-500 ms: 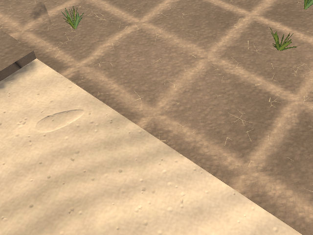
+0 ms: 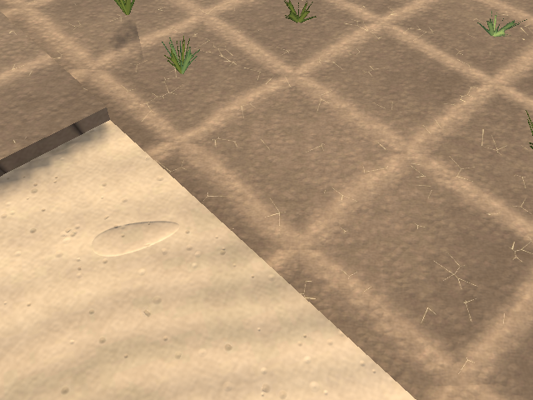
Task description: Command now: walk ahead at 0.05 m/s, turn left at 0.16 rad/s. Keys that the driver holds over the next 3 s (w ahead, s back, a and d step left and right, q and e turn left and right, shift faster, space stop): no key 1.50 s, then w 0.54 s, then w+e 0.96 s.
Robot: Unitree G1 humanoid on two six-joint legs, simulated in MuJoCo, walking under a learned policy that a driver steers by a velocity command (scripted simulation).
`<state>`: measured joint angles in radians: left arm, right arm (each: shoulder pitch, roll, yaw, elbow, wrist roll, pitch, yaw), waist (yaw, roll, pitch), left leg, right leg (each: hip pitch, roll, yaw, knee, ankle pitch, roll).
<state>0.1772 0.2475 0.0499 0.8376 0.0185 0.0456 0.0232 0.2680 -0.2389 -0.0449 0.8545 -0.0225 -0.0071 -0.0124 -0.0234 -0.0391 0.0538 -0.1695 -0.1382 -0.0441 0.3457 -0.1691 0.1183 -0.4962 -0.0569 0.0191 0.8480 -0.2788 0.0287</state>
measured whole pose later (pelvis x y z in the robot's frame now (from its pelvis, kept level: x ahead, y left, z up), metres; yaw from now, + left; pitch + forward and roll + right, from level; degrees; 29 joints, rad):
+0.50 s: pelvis +0.03 -0.05 +0.00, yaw +0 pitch -2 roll +0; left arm 0.21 0.22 0.01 1.00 0.01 0.00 0.03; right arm 0.24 -0.23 -0.01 1.07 -0.01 0.01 -0.04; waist 0.00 0.00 0.04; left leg -0.08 -0.07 -0.08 0.32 -0.21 0.04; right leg -0.13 0.04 -0.01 0.36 -0.20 -0.05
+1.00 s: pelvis +0.02 -0.06 +0.00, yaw +0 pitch -1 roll +0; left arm 0.26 0.18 -0.02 1.12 0.01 0.00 0.03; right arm 0.27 -0.17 0.02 1.18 -0.01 0.00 -0.05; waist 0.00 0.01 0.02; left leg -0.10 -0.04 -0.07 0.35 -0.22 0.02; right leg -0.15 0.06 -0.01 0.35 -0.18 -0.07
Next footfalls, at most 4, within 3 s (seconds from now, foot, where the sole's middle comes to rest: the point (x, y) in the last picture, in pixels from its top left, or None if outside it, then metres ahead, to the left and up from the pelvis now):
0.12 right None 0.07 -0.14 -0.78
1.86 left None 0.15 0.07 -0.78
2.34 right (294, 393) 0.49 -0.08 -0.78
2.88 left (267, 267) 0.85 -0.02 -0.78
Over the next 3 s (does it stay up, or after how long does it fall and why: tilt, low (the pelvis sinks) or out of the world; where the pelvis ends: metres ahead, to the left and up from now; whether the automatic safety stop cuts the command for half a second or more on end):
stays up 0.72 -0.07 -0.01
